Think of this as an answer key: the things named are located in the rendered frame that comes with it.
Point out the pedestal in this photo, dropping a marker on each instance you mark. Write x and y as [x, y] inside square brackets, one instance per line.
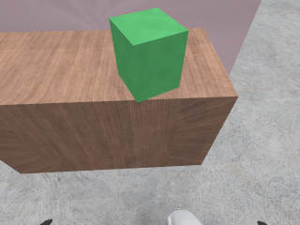
[64, 107]

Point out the carton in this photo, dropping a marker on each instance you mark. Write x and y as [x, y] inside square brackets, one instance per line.
[149, 48]

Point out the robot right thigh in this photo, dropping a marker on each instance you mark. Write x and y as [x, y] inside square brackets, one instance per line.
[182, 217]

